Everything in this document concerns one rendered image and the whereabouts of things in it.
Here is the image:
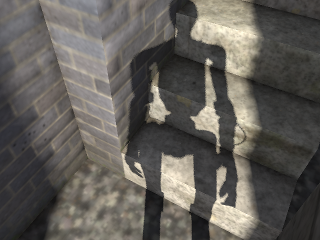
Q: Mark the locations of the stairs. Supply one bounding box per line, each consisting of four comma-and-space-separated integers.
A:
121, 0, 320, 240

